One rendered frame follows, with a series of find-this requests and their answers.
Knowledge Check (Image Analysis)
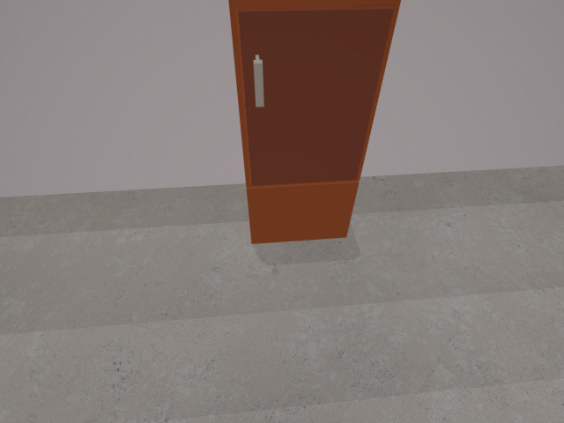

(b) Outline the handle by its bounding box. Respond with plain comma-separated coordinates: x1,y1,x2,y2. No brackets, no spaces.
253,55,264,108

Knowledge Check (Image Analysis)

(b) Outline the cupboard door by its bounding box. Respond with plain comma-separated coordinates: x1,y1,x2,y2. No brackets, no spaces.
238,6,394,186

